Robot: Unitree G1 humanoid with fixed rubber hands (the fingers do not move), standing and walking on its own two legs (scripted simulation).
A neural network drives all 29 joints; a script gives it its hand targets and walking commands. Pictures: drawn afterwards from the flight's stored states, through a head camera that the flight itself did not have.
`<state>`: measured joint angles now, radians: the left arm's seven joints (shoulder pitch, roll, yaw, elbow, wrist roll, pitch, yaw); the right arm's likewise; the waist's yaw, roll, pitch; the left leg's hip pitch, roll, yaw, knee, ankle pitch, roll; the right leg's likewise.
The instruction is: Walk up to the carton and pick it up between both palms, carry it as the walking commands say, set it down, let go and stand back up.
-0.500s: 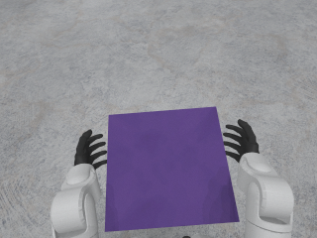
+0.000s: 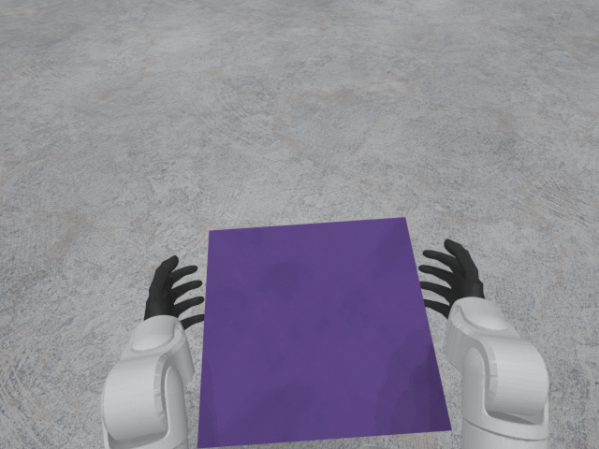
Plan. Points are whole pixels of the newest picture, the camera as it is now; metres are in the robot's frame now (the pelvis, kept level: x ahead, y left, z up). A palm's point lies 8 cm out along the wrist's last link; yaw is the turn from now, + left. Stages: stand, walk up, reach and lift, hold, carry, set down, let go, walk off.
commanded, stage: carry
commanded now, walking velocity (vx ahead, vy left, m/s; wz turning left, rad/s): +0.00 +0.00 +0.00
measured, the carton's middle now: (314, 329) +0.28 -0.01 +0.00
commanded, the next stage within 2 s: none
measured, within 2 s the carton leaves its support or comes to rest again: neither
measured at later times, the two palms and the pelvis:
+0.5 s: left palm (158, 422) +0.15 +0.15 +0.12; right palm (533, 410) +0.14 -0.19 +0.11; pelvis -0.10 -0.02 +0.01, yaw +0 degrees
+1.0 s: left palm (170, 422) +0.16 +0.15 +0.07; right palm (501, 406) +0.15 -0.19 +0.07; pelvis -0.11 -0.02 +0.01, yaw -1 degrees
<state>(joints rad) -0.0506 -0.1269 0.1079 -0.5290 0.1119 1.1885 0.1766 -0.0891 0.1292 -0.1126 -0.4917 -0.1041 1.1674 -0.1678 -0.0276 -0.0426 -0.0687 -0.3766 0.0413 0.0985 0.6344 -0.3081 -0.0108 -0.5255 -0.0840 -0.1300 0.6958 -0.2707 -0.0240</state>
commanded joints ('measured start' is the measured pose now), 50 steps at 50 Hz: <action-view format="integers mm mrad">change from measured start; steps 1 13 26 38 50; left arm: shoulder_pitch -425 -368 -434 -492 -528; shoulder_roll -902 -880 -898 -874 -861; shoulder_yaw -720 -688 -677 -608 -547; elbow -73 16 -6 179 397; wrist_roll -388 -388 -364 -315 -227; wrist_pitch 6 8 20 -66 -359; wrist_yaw -251 -263 -247 -275 -337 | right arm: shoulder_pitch -349 -341 -415 -437 -478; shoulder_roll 895 837 892 847 846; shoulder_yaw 705 690 708 590 546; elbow -50 -71 -25 173 381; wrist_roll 405 343 392 300 229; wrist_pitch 21 23 42 -49 -335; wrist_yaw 276 247 267 285 347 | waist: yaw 4 22 20 19 16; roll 340 -147 33 50 49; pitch -229 -229 -159 -183 -224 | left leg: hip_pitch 71 -38 77 91 127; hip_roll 416 78 111 108 100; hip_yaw -387 -39 -97 -113 -99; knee -280 -50 -240 -278 -221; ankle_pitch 615 71 2 -17 53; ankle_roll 218 -20 1 11 13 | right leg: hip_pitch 15 341 139 144 174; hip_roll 46 -189 -77 -43 -45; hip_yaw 51 267 176 159 152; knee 361 -331 -354 -341 -292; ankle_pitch -326 264 -171 -133 -68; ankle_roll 45 -32 -23 -29 -44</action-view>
